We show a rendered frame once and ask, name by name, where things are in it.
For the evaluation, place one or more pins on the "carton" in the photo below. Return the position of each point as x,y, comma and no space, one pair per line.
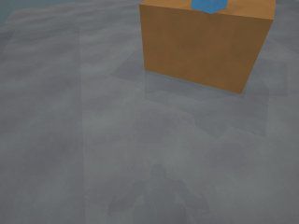
209,6

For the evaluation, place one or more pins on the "pedestal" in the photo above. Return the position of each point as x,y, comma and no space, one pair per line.
218,50

